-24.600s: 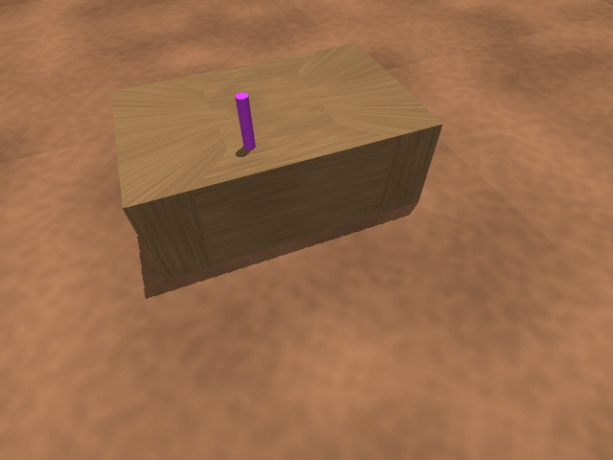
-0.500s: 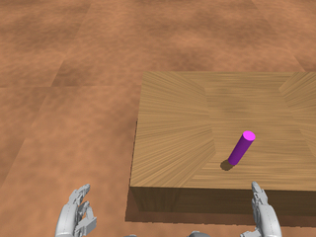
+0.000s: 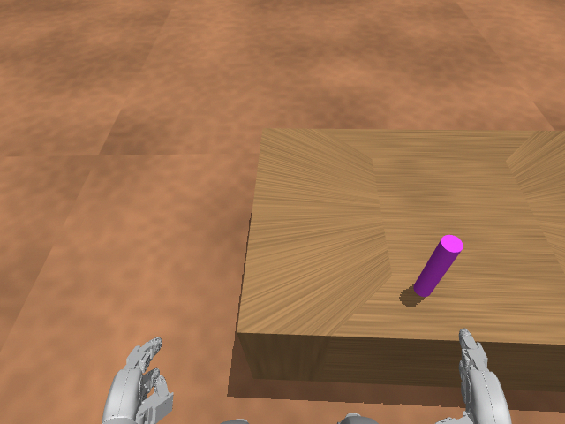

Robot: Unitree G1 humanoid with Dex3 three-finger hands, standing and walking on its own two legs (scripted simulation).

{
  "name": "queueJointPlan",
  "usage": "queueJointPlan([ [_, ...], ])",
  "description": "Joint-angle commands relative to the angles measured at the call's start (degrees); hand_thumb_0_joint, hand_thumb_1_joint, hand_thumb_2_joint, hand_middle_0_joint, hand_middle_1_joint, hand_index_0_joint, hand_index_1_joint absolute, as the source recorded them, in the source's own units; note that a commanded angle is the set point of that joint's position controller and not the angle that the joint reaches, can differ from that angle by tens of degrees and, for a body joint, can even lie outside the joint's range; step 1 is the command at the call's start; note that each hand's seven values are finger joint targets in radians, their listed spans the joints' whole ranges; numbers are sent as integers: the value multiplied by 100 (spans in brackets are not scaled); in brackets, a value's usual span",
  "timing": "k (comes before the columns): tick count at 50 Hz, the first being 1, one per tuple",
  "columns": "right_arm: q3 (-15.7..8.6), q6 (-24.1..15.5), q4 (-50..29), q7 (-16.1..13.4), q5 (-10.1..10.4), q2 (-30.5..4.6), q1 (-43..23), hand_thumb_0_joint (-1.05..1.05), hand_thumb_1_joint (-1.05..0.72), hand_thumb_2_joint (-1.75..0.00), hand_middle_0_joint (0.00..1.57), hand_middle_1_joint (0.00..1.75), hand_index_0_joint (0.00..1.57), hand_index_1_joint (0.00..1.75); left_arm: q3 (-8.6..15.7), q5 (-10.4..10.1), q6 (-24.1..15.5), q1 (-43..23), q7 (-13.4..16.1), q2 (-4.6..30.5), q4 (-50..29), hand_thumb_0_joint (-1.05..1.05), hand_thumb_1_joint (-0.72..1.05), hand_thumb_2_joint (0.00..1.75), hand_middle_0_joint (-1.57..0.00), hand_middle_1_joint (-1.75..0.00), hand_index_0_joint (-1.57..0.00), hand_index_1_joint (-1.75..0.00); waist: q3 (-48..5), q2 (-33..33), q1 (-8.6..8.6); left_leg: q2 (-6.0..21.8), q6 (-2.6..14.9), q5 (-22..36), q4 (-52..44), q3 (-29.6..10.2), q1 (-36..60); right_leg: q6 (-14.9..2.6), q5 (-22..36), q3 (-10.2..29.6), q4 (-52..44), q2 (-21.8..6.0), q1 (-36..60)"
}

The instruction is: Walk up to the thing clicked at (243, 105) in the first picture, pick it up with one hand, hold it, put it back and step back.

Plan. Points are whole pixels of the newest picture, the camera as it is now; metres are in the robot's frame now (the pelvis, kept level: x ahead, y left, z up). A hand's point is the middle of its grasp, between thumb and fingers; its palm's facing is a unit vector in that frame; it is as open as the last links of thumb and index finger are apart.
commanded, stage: home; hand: right
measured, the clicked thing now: (435, 268) +0.45 -0.30 -0.20
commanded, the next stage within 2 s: stand in 0.46 s
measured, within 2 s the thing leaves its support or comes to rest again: neither
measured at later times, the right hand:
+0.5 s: hand (435, 409) +0.16 -0.18 -0.05, palm faces +0.15 +0.95 -0.27, open 17.6 cm
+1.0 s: hand out of the picture +0.07 -0.26 -0.11, palm faces -0.02 +0.93 -0.37, open 9.5 cm
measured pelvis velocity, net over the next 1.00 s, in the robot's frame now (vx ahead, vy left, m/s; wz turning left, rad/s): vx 0.00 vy -0.01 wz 0.00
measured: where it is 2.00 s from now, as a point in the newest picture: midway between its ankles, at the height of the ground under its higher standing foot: outside the picture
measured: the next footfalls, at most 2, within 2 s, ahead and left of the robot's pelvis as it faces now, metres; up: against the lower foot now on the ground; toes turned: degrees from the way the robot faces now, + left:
none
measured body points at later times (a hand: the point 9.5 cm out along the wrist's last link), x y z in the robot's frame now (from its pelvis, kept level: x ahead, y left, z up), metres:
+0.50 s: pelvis -0.01 +0.00 +0.00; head +0.02 +0.00 +0.45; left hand +0.15 +0.24 -0.07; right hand +0.15 -0.23 -0.03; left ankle -0.01 +0.13 -0.68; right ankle +0.01 -0.13 -0.68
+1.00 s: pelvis +0.00 -0.01 +0.04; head +0.01 -0.01 +0.49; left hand +0.08 +0.29 -0.09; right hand +0.07 -0.30 -0.08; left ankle -0.01 +0.13 -0.68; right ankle +0.01 -0.13 -0.68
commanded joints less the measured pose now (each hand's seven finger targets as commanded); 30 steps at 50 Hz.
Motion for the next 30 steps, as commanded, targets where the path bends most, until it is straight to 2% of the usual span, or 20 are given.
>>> queueJointPlan([
  [1, -195, -211, -1244, -98, -41, -460, -3, 0, 58, -3, 5, 5, 5, 5, 306, 18, -473, -372, 139, 618, -416, 0, 90, 90, -20, -31, -20, -30, -567, -229, 78, -129, 84, 1702, -825, 125, 198, -141, 1492, -118, -743, 122, 714],
  [3, -243, -134, -1280, -135, -38, -517, -21, 0, 57, -4, 5, 5, 5, 5, 314, 17, -537, -512, 171, 666, -280, 0, 90, 90, -20, -31, -20, -30, -386, -292, 50, -156, 115, 1489, -823, 161, 72, -111, 1362, -71, -817, 92, 669],
  [5, -263, -78, -1313, -159, -41, -515, -39, 0, 57, -4, 5, 5, 5, 5, 362, 33, -618, -600, 196, 700, -180, 0, 90, 90, -20, -31, -20, -30, -541, -189, 55, -174, 115, 1504, -834, 202, 166, -116, 1410, -20, -819, 81, 706],
  [8, -303, 14, -1203, -187, -40, -608, -17, 0, 57, -4, 5, 5, 5, 5, 327, 33, -728, -702, 231, 685, -43, 0, 90, 90, -20, -31, -20, -30, -265, -104, 57, -160, 101, 1162, -961, 184, 105, -126, 1040, -38, -855, 102, 530],
  [9, -270, 40, -1316, -182, -54, -585, -20, 0, 57, -4, 5, 5, 5, 5, 347, 49, -767, -702, 256, 672, -18, 0, 90, 90, -20, -31, -20, -31, -503, -59, 59, -152, 86, 1269, -975, 166, 214, -136, 1122, -50, -804, 111, 642],
  [13, -210, 161, -1273, -207, -68, -521, 15, 0, 57, -4, 5, 5, 5, 5, 343, 63, -916, -730, 284, 668, 135, 0, 90, 90, -20, -31, -20, -31, -518, -101, 49, -162, 90, 1314, -960, 193, 251, -128, 1187, -42, -829, 107, 684],
  [14, -146, 191, -1249, -211, -72, -458, 42, 0, 56, -4, 5, 5, 5, 5, 339, 77, -952, -741, 294, 661, 173, 0, 90, 90, -20, -31, -20, -31, -579, -67, 93, -172, 92, 1356, -943, 215, 257, -136, 1233, -12, -820, 93, 711],
  [15, -149, 219, -1235, -212, -68, -453, -25, 0, 57, -4, 5, 5, 5, 5, 339, 69, -990, -779, 289, 678, 204, 0, 90, 90, -20, -31, -20, -30, -426, -39, 65, -177, 91, 1277, -961, 219, 223, -126, 1156, -11, -864, 89, 682],
  [18, -214, 280, -1251, -235, -83, -540, -131, 0, 58, -3, 5, 5, 5, 5, 312, 85, -1066, -836, 326, 644, 276, 0, 90, 90, -20, -31, -20, -30, -403, -19, 76, -162, 77, 1129, -1057, 190, 223, -138, 982, -41, -863, 115, 610],
  [21, -263, 356, -1320, -246, -98, -540, -66, 0, 56, -4, 5, 5, 5, 5, 335, 96, -1154, -792, 348, 674, 345, 0, 90, 90, -20, -31, -20, -30, -589, -150, 66, -173, 86, 1344, -983, 214, 287, -127, 1230, -10, -874, 100, 778],
  [22, -247, 380, -1281, -241, -95, -564, -142, 0, 58, -3, 5, 5, 5, 5, 318, 102, -1166, -852, 357, 663, 383, 0, 90, 90, -20, -31, -20, -30, -397, -162, 95, -161, 75, 1298, -1039, 195, 253, -126, 1153, -32, -863, 108, 706],
  [23, -269, 395, -1358, -248, -101, -578, -191, 0, 57, -4, 5, 5, 5, 5, 336, 109, -1185, -809, 376, 678, 392, 0, 90, 90, -20, -31, -20, -31, -515, -115, 107, -160, 65, 1337, -1050, 193, 295, -132, 1182, -39, -858, 124, 711],
  [24, -313, 416, -1295, -247, -102, -607, -132, 0, 57, -4, 5, 5, 5, 5, 318, 109, -1202, -853, 371, 659, 410, 0, 90, 90, -20, -31, -20, -31, -411, -117, 54, -165, 69, 1254, -1058, 195, 283, -125, 1108, -40, -892, 117, 708],
  [27, -191, 449, -1223, -225, -89, -498, -90, 0, 56, -4, 5, 5, 5, 5, 285, 127, -1251, -914, 378, 628, 441, 0, 90, 90, -20, -30, -20, -30, -318, -69, 72, -153, 63, 1210, -1121, 188, 307, -127, 1041, -45, -885, 129, 662],
  [28, -509, -4, 787, 117, -776, -1684, -954, 0, 55, -5, 5, 5, 5, 5, 427, 933, -988, -1314, 40, 1471, 1714, 0, 90, 90, -20, -31, -20, -30, 468, 86, -51, 247, 394, 1110, -1386, -484, 764, -405, 1318, 331, -1045, -74, 1050],
  [29, -581, -191, 1314, 275, -788, -1639, -855, 0, 47, -13, 13, 13, 13, 13, 549, 939, -902, -1214, -101, 1512, 1802, 0, 90, 90, -20, -30, -20, -30, 189, -10, -20, 367, 557, 1391, -1349, -613, 939, -467, 1440, 293, -1024, -58, 1196],
  [30, -571, -294, 1477, 367, -741, -1623, -949, 0, 39, -21, 20, 21, 20, 21, 542, 908, -886, -1194, -168, 1462, 1849, 0, 90, 90, -20, -30, -20, -30, 128, -84, 32, 387, 587, 1596, -1295, -651, 931, -541, 1604, 341, -1082, -91, 1316],
])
